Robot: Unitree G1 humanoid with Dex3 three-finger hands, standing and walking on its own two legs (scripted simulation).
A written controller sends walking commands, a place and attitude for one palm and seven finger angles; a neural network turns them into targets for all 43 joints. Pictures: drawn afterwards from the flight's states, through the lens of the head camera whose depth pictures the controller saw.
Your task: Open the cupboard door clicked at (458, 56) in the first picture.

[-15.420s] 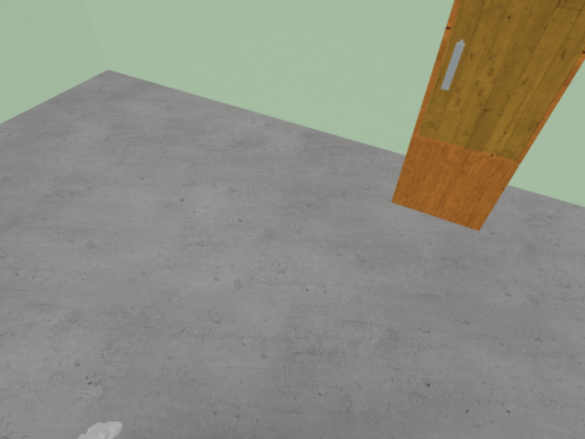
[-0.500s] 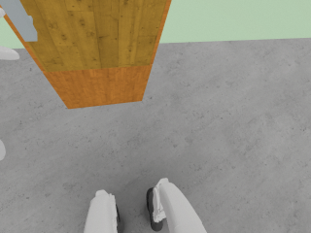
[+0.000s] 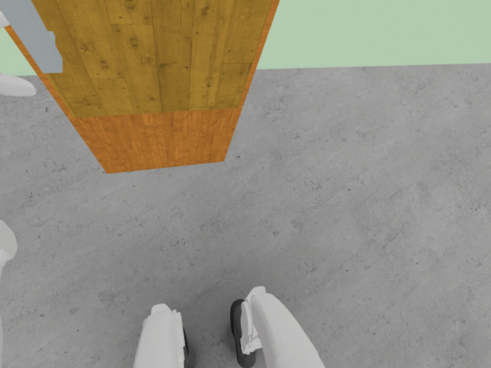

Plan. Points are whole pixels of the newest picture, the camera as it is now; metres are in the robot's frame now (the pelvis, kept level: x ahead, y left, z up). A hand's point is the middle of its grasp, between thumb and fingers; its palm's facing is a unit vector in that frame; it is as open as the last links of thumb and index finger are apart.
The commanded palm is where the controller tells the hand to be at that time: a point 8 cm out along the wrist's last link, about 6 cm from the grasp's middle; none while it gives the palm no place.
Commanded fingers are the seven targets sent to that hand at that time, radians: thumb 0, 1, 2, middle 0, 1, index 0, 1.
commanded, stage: move the hooked fingers beside the handle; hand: left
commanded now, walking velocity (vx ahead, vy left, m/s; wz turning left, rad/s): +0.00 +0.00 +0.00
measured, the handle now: (28, 11) +0.61 +0.23 +0.06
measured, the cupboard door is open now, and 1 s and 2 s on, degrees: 0 0 0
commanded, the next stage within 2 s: slide the fingers in behind the handle in 1.06 s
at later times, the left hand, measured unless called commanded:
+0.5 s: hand out of the picture +0.54 +0.28 +0.05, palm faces +0.04 -1.00 -0.02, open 14.0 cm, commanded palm +0.54 +0.29 +0.05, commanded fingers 0.00 -0.50 0.30 -0.30 -1.20 -0.30 -1.20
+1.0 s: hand out of the picture +0.55 +0.28 +0.06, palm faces +0.05 -1.00 -0.04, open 14.0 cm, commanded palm +0.54 +0.29 +0.05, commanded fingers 0.00 -0.50 0.30 -0.30 -1.20 -0.30 -1.20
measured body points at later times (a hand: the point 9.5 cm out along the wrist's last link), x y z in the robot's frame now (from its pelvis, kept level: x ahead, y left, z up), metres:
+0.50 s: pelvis -0.01 +0.00 -0.01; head +0.20 +0.05 +0.39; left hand +0.54 +0.33 +0.06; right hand -0.02 -0.27 -0.09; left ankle -0.01 +0.08 -0.64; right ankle +0.03 -0.13 -0.64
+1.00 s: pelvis -0.01 +0.00 +0.00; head +0.19 +0.04 +0.40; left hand +0.54 +0.33 +0.07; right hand -0.04 -0.25 -0.09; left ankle -0.01 +0.08 -0.64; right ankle +0.03 -0.13 -0.64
